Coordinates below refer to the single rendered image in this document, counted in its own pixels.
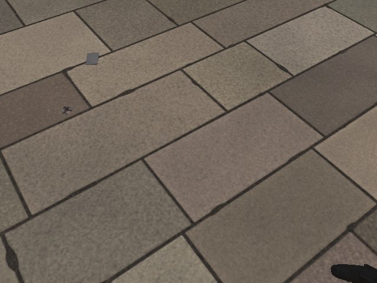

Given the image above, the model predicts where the robot right hand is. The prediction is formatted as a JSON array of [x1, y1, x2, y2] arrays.
[[331, 264, 377, 283]]

